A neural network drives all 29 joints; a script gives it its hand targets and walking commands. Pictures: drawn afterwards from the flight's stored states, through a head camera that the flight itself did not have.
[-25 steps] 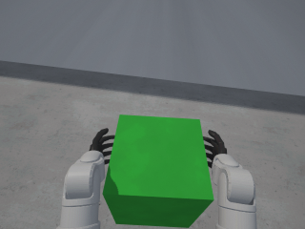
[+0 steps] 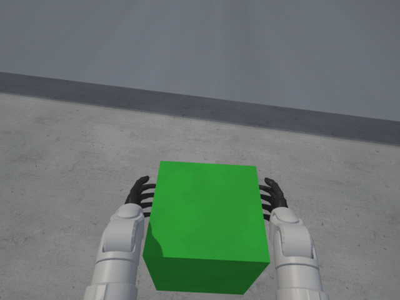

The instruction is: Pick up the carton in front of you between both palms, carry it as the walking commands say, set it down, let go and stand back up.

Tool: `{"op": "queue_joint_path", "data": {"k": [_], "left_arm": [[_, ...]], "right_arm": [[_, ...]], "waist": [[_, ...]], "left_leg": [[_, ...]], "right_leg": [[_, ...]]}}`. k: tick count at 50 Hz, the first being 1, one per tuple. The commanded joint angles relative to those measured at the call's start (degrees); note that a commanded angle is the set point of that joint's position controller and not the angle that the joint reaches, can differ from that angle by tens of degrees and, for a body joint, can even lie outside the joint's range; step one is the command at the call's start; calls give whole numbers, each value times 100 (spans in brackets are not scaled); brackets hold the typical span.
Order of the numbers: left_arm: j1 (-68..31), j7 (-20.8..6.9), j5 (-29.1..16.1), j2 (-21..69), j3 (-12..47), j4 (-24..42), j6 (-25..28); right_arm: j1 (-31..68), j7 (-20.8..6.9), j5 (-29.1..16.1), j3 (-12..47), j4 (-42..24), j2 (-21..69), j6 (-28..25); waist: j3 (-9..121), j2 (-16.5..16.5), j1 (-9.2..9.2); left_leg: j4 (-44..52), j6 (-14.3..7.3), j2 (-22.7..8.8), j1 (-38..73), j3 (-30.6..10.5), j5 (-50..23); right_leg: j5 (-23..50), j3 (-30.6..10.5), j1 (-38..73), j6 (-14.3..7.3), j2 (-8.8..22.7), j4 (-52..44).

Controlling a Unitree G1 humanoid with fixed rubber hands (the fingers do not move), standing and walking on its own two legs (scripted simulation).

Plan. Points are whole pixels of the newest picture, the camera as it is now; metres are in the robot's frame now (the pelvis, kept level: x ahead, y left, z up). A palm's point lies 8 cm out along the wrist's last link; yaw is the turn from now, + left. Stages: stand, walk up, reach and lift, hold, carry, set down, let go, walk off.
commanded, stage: carry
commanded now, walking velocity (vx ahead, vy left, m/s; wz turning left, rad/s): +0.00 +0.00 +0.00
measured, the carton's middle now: (204, 231) +0.28 +0.00 -0.05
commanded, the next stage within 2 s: hold in 1.08 s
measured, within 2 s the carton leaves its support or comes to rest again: neither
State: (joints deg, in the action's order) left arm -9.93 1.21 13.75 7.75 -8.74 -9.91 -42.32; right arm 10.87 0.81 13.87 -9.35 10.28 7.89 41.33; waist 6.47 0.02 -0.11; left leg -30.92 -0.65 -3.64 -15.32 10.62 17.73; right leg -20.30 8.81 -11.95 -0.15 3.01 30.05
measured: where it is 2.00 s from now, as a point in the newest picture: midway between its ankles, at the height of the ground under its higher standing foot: outside the picture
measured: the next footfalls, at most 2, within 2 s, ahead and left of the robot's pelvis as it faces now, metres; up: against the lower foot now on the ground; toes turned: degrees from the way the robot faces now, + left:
none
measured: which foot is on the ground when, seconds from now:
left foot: down 0.00-1.00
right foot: down 0.00-1.00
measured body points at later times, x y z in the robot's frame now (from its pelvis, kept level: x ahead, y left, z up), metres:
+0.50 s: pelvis -0.03 +0.00 +0.00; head -0.05 +0.00 +0.45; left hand +0.27 +0.15 +0.03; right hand +0.27 -0.15 +0.04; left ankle -0.02 +0.10 -0.73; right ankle -0.05 -0.10 -0.73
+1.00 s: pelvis -0.04 +0.00 +0.00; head -0.06 +0.00 +0.45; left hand +0.25 +0.15 +0.03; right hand +0.26 -0.15 +0.04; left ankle -0.02 +0.10 -0.73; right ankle -0.05 -0.10 -0.73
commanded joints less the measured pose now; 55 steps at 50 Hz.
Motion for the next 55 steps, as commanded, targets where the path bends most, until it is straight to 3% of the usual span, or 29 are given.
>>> {"op": "queue_joint_path", "data": {"k": [1,9,20,54,55], "left_arm": [[-2889,-1185,-1224,4776,2756,305,638],[-2812,-1255,-1494,5134,3192,533,404],[-2866,-1247,-1527,5054,3187,711,272],[-2800,-1253,-1512,5042,3165,681,236],[-2174,-1280,-1498,5145,3020,827,161]], "right_arm": [[2524,-1158,-1147,2759,-24,4875,-491],[2382,-1224,-1399,3157,-254,5236,-256],[2471,-1226,-1454,3176,-426,5167,-129],[2407,-1236,-1443,3148,-402,5135,-100],[1836,-1267,-1386,2990,-403,5283,-71]], "waist": [[1245,0,21],[1369,4,13],[1200,7,14],[1253,11,14],[690,-147,-8]], "left_leg": [[348,-53,-643,639,-623,-2193],[401,-52,-652,681,-629,-2148],[533,-58,-641,530,-678,-1730],[573,-58,-635,444,-690,-1557],[729,-173,820,1648,-1516,-2859]], "right_leg": [[2296,-551,302,-67,664,-385],[2137,-544,275,-66,658,-415],[1644,-572,115,-88,650,-542],[1468,-590,-10,-113,637,-550],[2970,-1448,472,-183,-709,-814]]}}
